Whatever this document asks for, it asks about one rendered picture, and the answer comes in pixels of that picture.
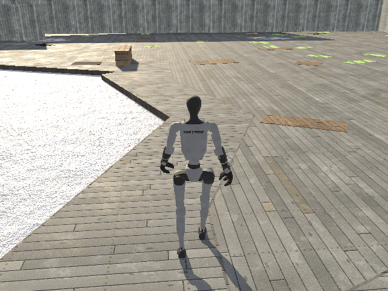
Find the robot left forearm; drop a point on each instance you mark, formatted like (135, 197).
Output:
(165, 157)

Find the robot left upper arm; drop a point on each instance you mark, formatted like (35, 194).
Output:
(175, 127)

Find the robot head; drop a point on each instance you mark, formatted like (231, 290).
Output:
(193, 105)

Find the robot right hand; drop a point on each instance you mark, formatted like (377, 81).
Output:
(228, 176)

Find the left robot shin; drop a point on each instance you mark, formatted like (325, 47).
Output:
(180, 228)

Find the robot right upper arm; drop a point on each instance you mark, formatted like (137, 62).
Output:
(212, 127)

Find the robot right forearm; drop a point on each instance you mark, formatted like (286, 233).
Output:
(224, 162)

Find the robot left hand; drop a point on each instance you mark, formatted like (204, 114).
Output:
(162, 167)

